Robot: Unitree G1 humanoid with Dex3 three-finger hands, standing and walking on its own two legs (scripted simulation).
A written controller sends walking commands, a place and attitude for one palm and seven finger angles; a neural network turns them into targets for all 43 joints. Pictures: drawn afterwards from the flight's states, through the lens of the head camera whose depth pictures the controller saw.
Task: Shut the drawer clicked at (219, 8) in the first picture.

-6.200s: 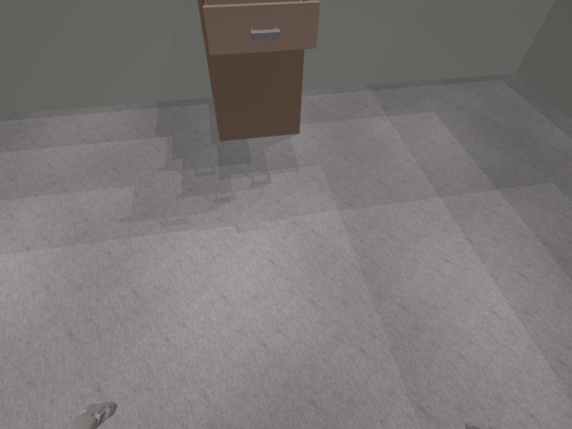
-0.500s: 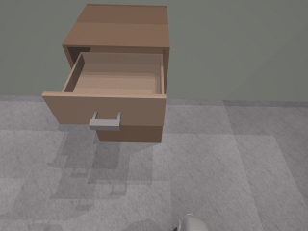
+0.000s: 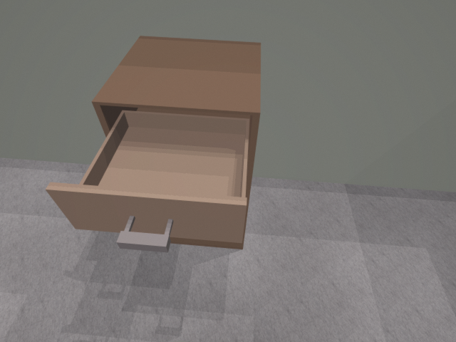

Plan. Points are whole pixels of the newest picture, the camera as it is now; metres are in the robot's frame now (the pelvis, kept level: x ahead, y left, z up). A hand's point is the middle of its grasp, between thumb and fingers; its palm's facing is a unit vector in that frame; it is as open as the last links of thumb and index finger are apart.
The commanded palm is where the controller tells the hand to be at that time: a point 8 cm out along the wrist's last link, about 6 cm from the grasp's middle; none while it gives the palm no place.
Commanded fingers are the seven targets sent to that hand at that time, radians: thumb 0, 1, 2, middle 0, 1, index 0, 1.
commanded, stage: come to a stop and stand still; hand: left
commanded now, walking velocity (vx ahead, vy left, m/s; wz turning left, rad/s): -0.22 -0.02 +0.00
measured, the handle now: (147, 231) +0.34 +0.21 -0.06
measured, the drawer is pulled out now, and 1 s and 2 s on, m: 0.30 0.30 0.30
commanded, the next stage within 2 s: look again from close up in 1.34 s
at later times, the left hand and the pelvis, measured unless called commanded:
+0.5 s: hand out of the picture +0.05 +0.18 -0.18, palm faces +0.01 -0.96 -0.28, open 7.4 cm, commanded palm none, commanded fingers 0.00 0.90 0.90 -0.20 -0.30 -0.20 -0.30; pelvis +0.01 -0.03 -0.01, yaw -2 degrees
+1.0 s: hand out of the picture -0.02 +0.19 -0.18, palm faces +0.08 -0.97 -0.24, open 7.4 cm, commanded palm none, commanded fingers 0.00 0.90 0.90 -0.20 -0.30 -0.20 -0.30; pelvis -0.01 +0.00 -0.01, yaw +0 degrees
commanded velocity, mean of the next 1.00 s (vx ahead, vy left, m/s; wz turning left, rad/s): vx -0.02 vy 0.04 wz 0.00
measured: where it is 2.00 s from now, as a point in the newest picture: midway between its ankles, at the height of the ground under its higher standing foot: outside the picture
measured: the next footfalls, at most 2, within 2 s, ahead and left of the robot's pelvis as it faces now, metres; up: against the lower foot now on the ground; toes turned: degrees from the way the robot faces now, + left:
left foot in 0.06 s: +0.10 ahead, +0.13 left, +0.00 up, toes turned +7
right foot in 0.48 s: +0.02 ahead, -0.11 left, +0.00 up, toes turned -4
